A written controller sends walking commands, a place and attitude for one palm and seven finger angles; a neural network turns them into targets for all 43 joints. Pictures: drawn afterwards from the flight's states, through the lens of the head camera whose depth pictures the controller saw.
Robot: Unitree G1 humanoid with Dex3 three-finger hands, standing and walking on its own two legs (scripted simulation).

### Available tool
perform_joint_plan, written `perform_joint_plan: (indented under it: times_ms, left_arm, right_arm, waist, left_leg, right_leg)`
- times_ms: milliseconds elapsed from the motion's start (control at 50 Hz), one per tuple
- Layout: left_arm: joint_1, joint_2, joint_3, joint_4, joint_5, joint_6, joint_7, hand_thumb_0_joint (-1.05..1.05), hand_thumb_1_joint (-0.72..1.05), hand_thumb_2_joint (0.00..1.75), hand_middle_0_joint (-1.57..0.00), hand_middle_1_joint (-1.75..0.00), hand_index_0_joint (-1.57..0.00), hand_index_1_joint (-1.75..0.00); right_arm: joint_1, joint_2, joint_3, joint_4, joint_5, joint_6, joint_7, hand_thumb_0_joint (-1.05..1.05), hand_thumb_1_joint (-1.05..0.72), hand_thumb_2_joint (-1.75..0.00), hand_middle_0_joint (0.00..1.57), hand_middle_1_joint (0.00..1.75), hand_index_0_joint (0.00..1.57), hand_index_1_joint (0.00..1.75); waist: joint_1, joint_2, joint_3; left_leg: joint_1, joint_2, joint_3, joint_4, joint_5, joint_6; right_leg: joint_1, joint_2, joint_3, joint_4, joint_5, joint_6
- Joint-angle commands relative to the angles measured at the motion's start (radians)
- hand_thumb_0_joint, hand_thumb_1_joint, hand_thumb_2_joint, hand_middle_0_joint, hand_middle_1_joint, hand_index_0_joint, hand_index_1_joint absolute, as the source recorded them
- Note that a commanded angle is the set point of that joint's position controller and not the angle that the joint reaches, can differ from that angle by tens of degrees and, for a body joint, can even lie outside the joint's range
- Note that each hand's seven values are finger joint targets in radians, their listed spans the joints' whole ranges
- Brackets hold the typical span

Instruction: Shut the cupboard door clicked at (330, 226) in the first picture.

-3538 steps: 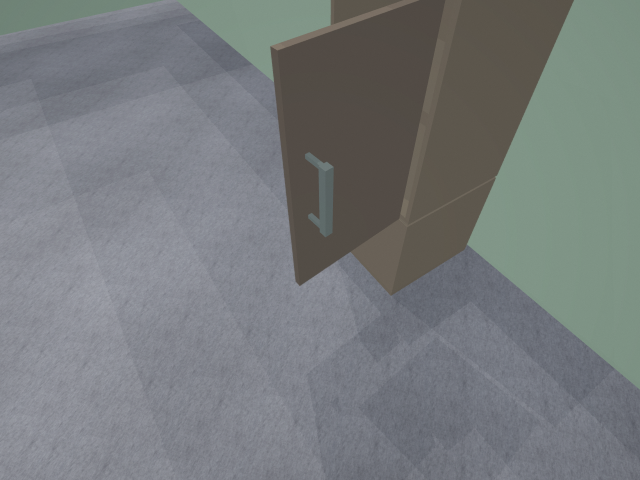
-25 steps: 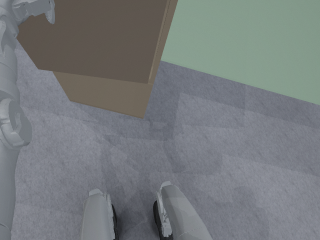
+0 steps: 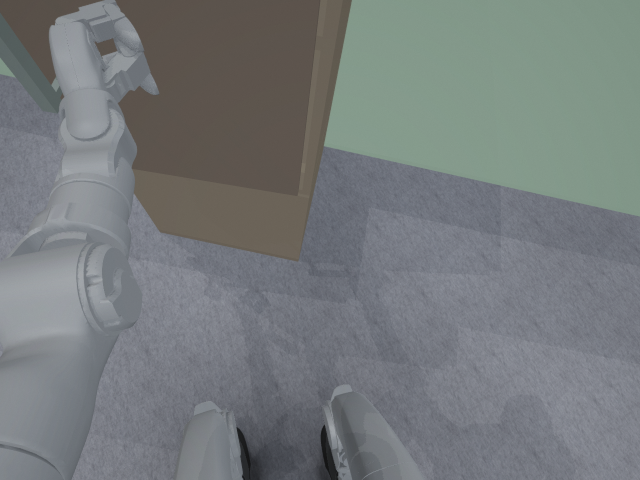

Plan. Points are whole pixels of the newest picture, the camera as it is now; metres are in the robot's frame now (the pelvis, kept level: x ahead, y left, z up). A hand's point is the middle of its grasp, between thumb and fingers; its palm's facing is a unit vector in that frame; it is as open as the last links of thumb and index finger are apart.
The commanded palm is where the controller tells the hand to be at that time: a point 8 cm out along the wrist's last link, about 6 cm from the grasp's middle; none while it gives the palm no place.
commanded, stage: pull the fist back off the door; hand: left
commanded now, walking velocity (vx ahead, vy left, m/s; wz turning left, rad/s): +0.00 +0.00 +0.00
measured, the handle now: (19, 37) +0.65 +0.24 +0.08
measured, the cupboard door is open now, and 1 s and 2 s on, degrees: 3 3 3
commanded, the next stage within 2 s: draw the hand back to the body in 0.46 s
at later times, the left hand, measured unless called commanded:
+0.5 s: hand (142, 122) +0.51 +0.11 +0.09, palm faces +0.12 -0.99 -0.04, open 3.1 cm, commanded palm +0.49 +0.16 +0.08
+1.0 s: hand (36, 165) +0.41 +0.16 +0.16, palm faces +0.15 -0.99 -0.03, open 3.1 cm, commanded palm +0.36 +0.21 +0.16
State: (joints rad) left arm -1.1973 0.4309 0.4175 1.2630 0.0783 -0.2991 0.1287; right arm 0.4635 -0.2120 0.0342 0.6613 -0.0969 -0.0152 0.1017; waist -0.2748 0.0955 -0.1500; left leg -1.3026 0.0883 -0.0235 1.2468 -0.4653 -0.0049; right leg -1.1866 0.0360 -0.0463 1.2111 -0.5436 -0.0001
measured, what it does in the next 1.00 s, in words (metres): rises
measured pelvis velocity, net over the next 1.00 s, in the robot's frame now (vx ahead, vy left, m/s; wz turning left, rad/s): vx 0.02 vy -0.01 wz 0.04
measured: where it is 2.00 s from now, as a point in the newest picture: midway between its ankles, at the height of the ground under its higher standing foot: outside the picture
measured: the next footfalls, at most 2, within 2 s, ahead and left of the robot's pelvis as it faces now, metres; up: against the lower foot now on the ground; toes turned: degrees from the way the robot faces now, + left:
none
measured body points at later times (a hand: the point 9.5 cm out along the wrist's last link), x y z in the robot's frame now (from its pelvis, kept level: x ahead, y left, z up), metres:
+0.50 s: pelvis +0.01 -0.02 +0.02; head +0.14 -0.01 +0.45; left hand +0.50 +0.16 +0.09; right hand +0.06 -0.29 -0.10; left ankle +0.05 +0.12 -0.62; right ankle +0.01 -0.13 -0.62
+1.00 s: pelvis +0.02 -0.01 +0.07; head +0.07 -0.01 +0.52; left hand +0.40 +0.21 +0.17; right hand +0.10 -0.26 -0.05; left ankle +0.05 +0.12 -0.62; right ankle +0.01 -0.13 -0.62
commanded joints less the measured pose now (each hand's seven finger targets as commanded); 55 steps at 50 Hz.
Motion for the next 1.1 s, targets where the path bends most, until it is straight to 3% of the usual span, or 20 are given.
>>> perform_joint_plan:
  times_ms: [0,60,100,140,160,260,320,360,500,520,560,620,660,720,760,800,940,1000,1060,1080]
  left_arm:
    - [-0.311,0.188,0.01,-0.206,-0.015,-0.122,0.017,0.0,0.9,0.9,-1.3,-1.5,-1.3,-1.5]
    - [-0.203,0.135,-0.009,-0.196,-0.023,-0.165,0.011,0.0,0.9,0.9,-1.3,-1.5,-1.3,-1.5]
    - [-0.165,0.083,-0.047,-0.19,-0.037,-0.173,-0.008,0.0,0.9,0.9,-1.3,-1.5,-1.3,-1.5]
    - [-0.149,0.056,-0.058,-0.217,-0.057,-0.19,-0.024,0.0,0.9,0.9,-1.3,-1.5,-1.3,-1.5]
    - [-0.183,0.036,-0.083,-0.256,-0.067,-0.2,-0.032,0.0,0.9,0.9,-1.3,-1.5,-1.3,-1.5]
    - [-0.232,0.007,-0.11,-0.437,-0.1,-0.283,-0.035,0.0,0.9,0.9,-1.3,-1.5,-1.3,-1.5]
    - [-0.224,-0.011,-0.138,-0.476,-0.093,-0.31,-0.03,0.0,0.9,0.9,-1.3,-1.5,-1.3,-1.5]
    - [-0.167,-0.02,-0.149,-0.448,-0.081,-0.304,-0.027,0.0,0.9,0.9,-1.3,-1.5,-1.3,-1.5]
    - [-0.175,0.002,-0.122,-0.271,-0.09,-0.23,-0.012,0.0,0.9,0.9,-1.3,-1.5,-1.3,-1.5]
    - [-0.188,0.027,-0.1,-0.3,-0.096,-0.242,-0.012,0.0,0.9,0.9,-1.3,-1.5,-1.3,-1.5]
    - [-0.179,-0.005,-0.118,-0.3,-0.1,-0.255,-0.018,0.0,0.9,0.9,-1.3,-1.5,-1.3,-1.5]
    - [-0.006,0.056,-0.054,-0.394,-0.112,-0.274,-0.041,0.0,0.9,0.9,-1.3,-1.5,-1.3,-1.5]
    - [0.108,0.045,-0.065,-0.486,-0.122,-0.26,-0.061,0.0,0.9,0.9,-1.3,-1.5,-1.3,-1.5]
    - [0.242,-0.007,-0.113,-0.578,-0.151,-0.195,-0.089,0.0,0.9,0.9,-1.3,-1.5,-1.3,-1.5]
    - [0.277,-0.02,-0.121,-0.662,-0.192,-0.155,-0.099,0.0,0.9,0.9,-1.3,-1.5,-1.3,-1.5]
    - [0.291,-0.038,-0.139,-0.753,-0.224,-0.142,-0.106,0.0,0.9,0.9,-1.3,-1.5,-1.3,-1.5]
    - [0.455,-0.083,-0.229,-0.873,-0.216,-0.144,-0.144,0.0,0.9,0.9,-1.3,-1.5,-1.3,-1.5]
    - [0.606,-0.08,-0.229,-0.885,-0.24,-0.083,-0.176,0.0,0.9,0.9,-1.24,-1.44,-1.24,-1.44]
    - [0.7,-0.06,-0.199,-1.009,-0.284,-0.032,-0.196,0.0,0.9,0.9,-1.16,-1.35,-1.16,-1.35]
    - [0.747,-0.01,-0.269,-1.11,-0.176,-0.007,-0.147,0.0,0.9,0.9,-1.13,-1.32,-1.13,-1.32]
  right_arm:
    - [0.202,-0.198,-0.079,-0.048,0.002,0.003,-0.011,0.0,-0.9,-0.9,0.2,0.3,0.2,0.3]
    - [0.189,-0.194,-0.09,-0.054,0.005,0.01,-0.005,0.0,-0.9,-0.9,0.2,0.3,0.2,0.3]
    - [0.177,-0.194,-0.098,-0.054,0.013,0.017,-0.006,0.0,-0.9,-0.9,0.2,0.3,0.2,0.3]
    - [0.168,-0.195,-0.106,-0.056,0.019,0.022,-0.01,0.0,-0.9,-0.9,0.2,0.3,0.2,0.3]
    - [0.155,-0.193,-0.107,-0.056,0.022,0.023,-0.013,0.0,-0.9,-0.9,0.2,0.3,0.2,0.3]
    - [0.113,-0.186,-0.121,-0.046,0.027,0.022,-0.027,0.0,-0.9,-0.9,0.2,0.3,0.2,0.3]
    - [0.094,-0.181,-0.122,-0.036,0.027,0.022,-0.035,0.0,-0.9,-0.9,0.2,0.3,0.2,0.3]
    - [0.078,-0.181,-0.123,-0.036,0.032,0.028,-0.038,0.0,-0.9,-0.9,0.2,0.3,0.2,0.3]
    - [0.044,-0.184,-0.11,-0.039,0.041,0.043,-0.057,0.0,-0.9,-0.9,0.2,0.3,0.2,0.3]
    - [0.046,-0.187,-0.108,-0.046,0.037,0.041,-0.06,0.0,-0.9,-0.9,0.2,0.3,0.2,0.3]
    - [0.033,-0.181,-0.105,-0.052,0.036,0.037,-0.058,0.0,-0.9,-0.9,0.2,0.3,0.2,0.3]
    - [0.027,-0.184,-0.107,-0.093,0.039,0.042,-0.053,0.0,-0.9,-0.9,0.2,0.3,0.2,0.3]
    - [0.018,-0.175,-0.107,-0.123,0.051,0.052,-0.052,0.0,-0.9,-0.9,0.2,0.3,0.2,0.3]
    - [0.008,-0.172,-0.107,-0.156,0.078,0.06,-0.06,0.0,-0.9,-0.9,0.2,0.3,0.2,0.3]
    - [-0.009,-0.17,-0.106,-0.169,0.097,0.058,-0.073,0.0,-0.9,-0.9,0.2,0.3,0.2,0.3]
    - [-0.029,-0.166,-0.104,-0.173,0.11,0.046,-0.089,0.0,-0.9,-0.9,0.2,0.3,0.2,0.3]
    - [-0.098,-0.155,-0.093,-0.152,0.125,-0.009,-0.112,0.0,-0.9,-0.9,0.2,0.3,0.2,0.3]
    - [-0.144,-0.158,-0.085,-0.18,0.136,-0.018,-0.115,0.0,-0.9,-0.9,0.2,0.3,0.2,0.3]
    - [-0.199,-0.154,-0.078,-0.218,0.147,-0.031,-0.124,0.0,-0.9,-0.9,0.2,0.3,0.2,0.3]
    - [-0.234,-0.131,-0.083,-0.245,0.15,0.007,-0.144,0.0,-0.9,-0.9,0.2,0.3,0.2,0.3]
  waist:
    - [0.032,0.026,-0.518]
    - [0.05,-0.027,-0.469]
    - [0.042,-0.065,-0.427]
    - [0.051,-0.068,-0.438]
    - [0.041,-0.06,-0.437]
    - [0.063,0.043,-0.549]
    - [0.065,0.049,-0.568]
    - [0.073,0.033,-0.553]
    - [0.045,-0.085,-0.419]
    - [0.061,-0.059,-0.461]
    - [0.066,-0.038,-0.49]
    - [0.153,0.01,-0.6]
    - [0.183,-0.009,-0.626]
    - [0.181,-0.074,-0.532]
    - [0.178,-0.153,-0.452]
    - [0.175,-0.178,-0.407]
    - [0.195,-0.019,-0.241]
    - [0.229,-0.031,-0.199]
    - [0.263,-0.052,-0.216]
    - [0.258,-0.065,-0.236]
  left_leg:
    - [0.496,-0.049,-0.019,-0.12,0.328,0.035]
    - [0.459,-0.06,0.007,-0.131,0.32,0.036]
    - [0.435,-0.067,0.018,-0.141,0.287,0.038]
    - [0.46,-0.073,0.023,-0.147,0.292,0.037]
    - [0.464,-0.075,0.028,-0.146,0.288,0.04]
    - [0.617,-0.076,0.019,-0.138,0.356,0.031]
    - [0.653,-0.077,0.014,-0.131,0.383,0.03]
    - [0.651,-0.076,0.012,-0.14,0.381,0.027]
    - [0.507,-0.083,0.018,-0.156,0.243,0.037]
    - [0.53,-0.084,0.015,-0.157,0.271,0.035]
    - [0.564,-0.081,0.011,-0.154,0.302,0.03]
    - [0.656,-0.082,0.02,-0.184,0.399,0.022]
    - [0.689,-0.083,0.033,-0.217,0.434,0.021]
    - [0.708,-0.082,0.046,-0.283,0.389,0.028]
    - [0.684,-0.086,0.057,-0.326,0.326,0.038]
    - [0.702,-0.087,0.059,-0.364,0.283,0.041]
    - [0.858,-0.078,0.044,-0.455,0.245,0.032]
    - [0.867,-0.079,0.043,-0.503,0.217,0.028]
    - [0.903,-0.083,0.05,-0.539,0.249,0.03]
    - [0.983,-0.09,0.063,-0.586,0.27,0.033]
  right_leg:
    - [0.265,0.032,0.004,-0.195,0.382,-0.009]
    - [0.324,0.029,0.017,-0.207,0.431,-0.007]
    - [0.342,0.025,0.025,-0.223,0.435,-0.004]
    - [0.355,0.021,0.03,-0.228,0.45,-0.003]
    - [0.361,0.018,0.038,-0.234,0.464,0.0]
    - [0.346,0.011,0.038,-0.215,0.494,-0.004]
    - [0.342,0.008,0.036,-0.203,0.515,-0.005]
    - [0.343,0.006,0.033,-0.203,0.516,-0.003]
    - [0.348,0.001,0.048,-0.244,0.416,0.009]
    - [0.36,0.0,0.049,-0.229,0.437,0.003]
    - [0.341,0.0,0.038,-0.216,0.444,0.0]
    - [0.439,0.006,0.037,-0.209,0.526,-0.01]
    - [0.518,0.008,0.037,-0.23,0.587,-0.007]
    - [0.572,0.016,0.032,-0.301,0.575,-0.002]
    - [0.636,0.018,0.039,-0.364,0.563,0.01]
    - [0.666,0.019,0.042,-0.408,0.527,0.014]
    - [0.598,0.017,0.017,-0.474,0.391,-0.004]
    - [0.638,0.012,0.011,-0.507,0.349,-0.009]
    - [0.716,0.006,0.007,-0.528,0.383,-0.009]
    - [0.76,-0.013,0.048,-0.581,0.398,-0.013]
